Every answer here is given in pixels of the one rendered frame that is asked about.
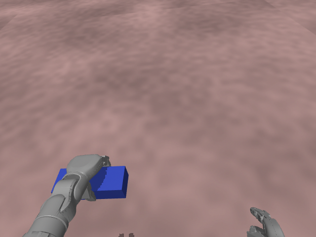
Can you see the left robot hand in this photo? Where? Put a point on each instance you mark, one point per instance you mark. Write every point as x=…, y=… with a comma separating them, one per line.
x=89, y=166

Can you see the right robot hand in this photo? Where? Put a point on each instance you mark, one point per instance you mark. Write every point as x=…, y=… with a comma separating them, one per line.
x=271, y=227

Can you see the carton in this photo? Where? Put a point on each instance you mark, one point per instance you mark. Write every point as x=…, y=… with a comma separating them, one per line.
x=109, y=182

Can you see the left robot arm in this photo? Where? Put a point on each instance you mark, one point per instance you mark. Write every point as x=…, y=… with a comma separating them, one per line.
x=60, y=208

